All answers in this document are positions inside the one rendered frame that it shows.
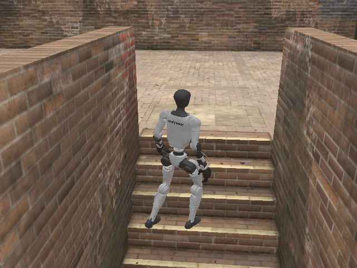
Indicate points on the left robot upper arm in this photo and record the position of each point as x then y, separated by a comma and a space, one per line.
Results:
160, 124

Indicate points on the robot right thigh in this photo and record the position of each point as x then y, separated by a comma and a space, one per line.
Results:
192, 168

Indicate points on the right robot upper arm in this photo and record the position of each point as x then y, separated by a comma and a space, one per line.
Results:
195, 124

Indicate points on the right robot forearm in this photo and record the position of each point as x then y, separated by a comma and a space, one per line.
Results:
200, 158

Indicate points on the right robot hand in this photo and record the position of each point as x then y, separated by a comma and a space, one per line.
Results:
206, 174

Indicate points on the left robot hand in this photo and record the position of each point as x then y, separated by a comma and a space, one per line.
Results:
164, 148

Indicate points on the left robot shin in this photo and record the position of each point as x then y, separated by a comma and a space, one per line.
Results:
157, 204

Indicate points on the left robot forearm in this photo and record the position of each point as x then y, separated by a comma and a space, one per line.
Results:
158, 142

